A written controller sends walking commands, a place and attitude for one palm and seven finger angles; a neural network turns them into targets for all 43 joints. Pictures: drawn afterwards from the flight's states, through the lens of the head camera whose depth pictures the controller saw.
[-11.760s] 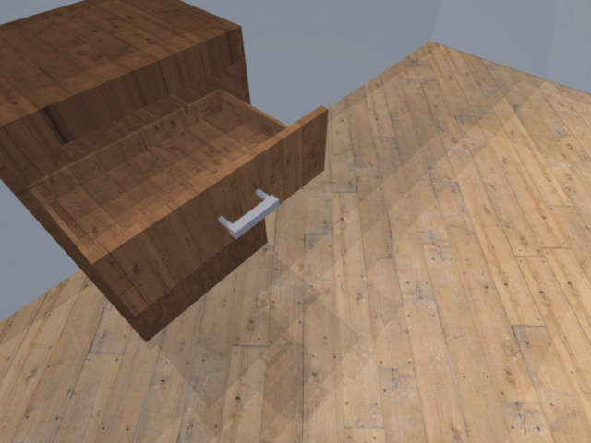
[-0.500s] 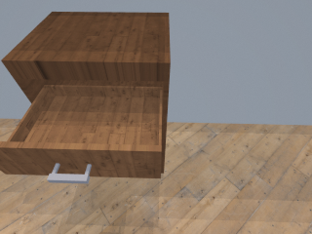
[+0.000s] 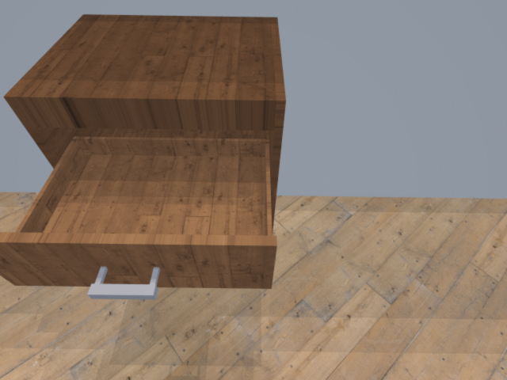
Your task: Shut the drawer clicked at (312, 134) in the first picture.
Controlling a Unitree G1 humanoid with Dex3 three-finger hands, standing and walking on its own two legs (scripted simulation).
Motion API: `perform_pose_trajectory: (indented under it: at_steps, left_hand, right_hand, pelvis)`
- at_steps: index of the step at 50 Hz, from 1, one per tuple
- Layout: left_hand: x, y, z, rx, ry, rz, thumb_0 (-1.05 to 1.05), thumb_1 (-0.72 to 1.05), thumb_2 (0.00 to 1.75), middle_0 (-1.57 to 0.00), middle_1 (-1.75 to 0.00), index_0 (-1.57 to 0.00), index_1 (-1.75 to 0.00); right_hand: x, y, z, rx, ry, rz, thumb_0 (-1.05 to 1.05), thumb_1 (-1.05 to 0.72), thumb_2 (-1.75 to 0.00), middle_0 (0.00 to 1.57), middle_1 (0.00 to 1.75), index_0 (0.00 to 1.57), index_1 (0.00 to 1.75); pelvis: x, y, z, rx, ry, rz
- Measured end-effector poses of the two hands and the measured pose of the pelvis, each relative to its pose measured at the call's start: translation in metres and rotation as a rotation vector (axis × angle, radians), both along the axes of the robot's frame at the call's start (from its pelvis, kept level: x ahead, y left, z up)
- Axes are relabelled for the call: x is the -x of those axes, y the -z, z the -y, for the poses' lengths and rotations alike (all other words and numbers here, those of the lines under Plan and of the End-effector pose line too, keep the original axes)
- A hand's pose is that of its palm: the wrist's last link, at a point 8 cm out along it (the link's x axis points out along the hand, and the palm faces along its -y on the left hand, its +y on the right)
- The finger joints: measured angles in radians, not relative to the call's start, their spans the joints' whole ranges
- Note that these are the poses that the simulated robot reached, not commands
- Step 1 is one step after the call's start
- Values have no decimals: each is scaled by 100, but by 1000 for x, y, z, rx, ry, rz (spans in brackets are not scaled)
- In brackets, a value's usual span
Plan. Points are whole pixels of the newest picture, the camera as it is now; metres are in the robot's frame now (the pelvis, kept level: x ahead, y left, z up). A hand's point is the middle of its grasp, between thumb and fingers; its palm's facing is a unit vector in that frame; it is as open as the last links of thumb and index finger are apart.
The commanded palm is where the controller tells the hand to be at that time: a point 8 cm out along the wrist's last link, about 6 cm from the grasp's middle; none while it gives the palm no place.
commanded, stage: come to a stop and stand still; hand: left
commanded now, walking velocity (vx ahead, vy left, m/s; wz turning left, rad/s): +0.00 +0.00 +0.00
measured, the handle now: (126, 281) +0.29 +0.26 -0.07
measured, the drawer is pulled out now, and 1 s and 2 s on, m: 0.30 0.30 0.30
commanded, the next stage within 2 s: look again from close up in 0.60 s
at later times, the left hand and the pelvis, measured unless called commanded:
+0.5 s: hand out of the picture +0.04 +0.18 -0.18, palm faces -0.02 -0.97 -0.23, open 7.4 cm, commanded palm none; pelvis +0.01 -0.01 -0.01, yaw -1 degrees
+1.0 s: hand out of the picture +0.00 +0.15 -0.18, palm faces -0.01 -0.98 -0.19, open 7.4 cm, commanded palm none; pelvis +0.01 -0.02 +0.00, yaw -1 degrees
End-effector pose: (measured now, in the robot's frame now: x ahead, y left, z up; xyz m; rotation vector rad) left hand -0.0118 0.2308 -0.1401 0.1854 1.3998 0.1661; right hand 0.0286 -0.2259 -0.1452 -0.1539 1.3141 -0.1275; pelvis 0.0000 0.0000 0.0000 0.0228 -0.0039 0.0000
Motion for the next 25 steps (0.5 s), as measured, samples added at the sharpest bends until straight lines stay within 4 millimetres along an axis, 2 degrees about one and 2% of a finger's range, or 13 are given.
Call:
perform_pose_trajectory:
  at_steps: [7,15,25]
  left_hand:
    - [-2,12,22,50,15,2,1,90,90,-20,-30,-20,-30]
    - [-23,12,15,27,28,47,1,91,90,-20,-30,-20,-30]
    - [-45,5,8,2,49,104,1,91,90,-20,-30,-20,-30]
  right_hand:
    - [12,4,9,15,7,-15,1,-92,-90,20,30,20,30]
    - [11,8,4,8,24,-7,1,-91,-90,20,30,20,30]
    - [4,4,9,8,19,7,1,-92,-90,20,30,20,30]
  pelvis:
    - [0,8,1,31,-6,-15]
    - [-5,11,4,22,6,-1]
    - [-6,7,8,10,12,2]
